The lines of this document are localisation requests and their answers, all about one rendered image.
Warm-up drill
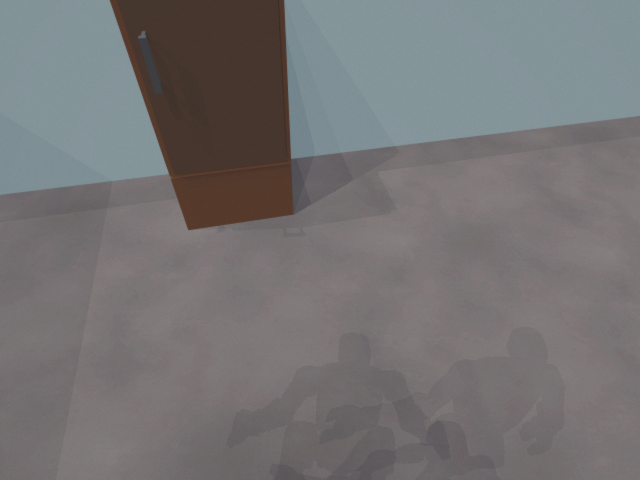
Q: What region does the cupboard door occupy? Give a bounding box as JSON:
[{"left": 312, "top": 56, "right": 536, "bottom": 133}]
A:
[{"left": 117, "top": 0, "right": 286, "bottom": 174}]

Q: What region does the handle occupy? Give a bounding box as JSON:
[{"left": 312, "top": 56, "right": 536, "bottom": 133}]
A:
[{"left": 138, "top": 31, "right": 162, "bottom": 94}]

